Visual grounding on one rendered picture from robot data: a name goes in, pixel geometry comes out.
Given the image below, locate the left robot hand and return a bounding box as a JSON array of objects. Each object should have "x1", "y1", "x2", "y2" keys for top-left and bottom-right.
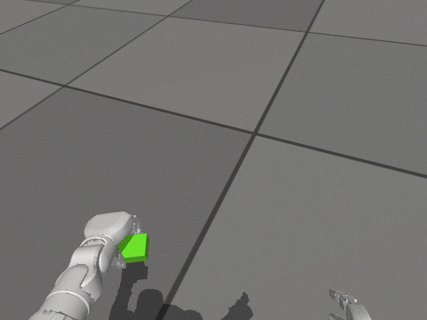
[{"x1": 84, "y1": 211, "x2": 143, "y2": 269}]

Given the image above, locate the small box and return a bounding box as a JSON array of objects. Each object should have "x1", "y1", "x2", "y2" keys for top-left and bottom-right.
[{"x1": 118, "y1": 233, "x2": 149, "y2": 263}]

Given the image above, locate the left robot arm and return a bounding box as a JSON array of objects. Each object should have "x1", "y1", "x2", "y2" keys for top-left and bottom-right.
[{"x1": 29, "y1": 235, "x2": 116, "y2": 320}]

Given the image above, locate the right robot hand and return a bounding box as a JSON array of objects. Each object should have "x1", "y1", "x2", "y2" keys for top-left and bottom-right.
[{"x1": 328, "y1": 289, "x2": 371, "y2": 320}]

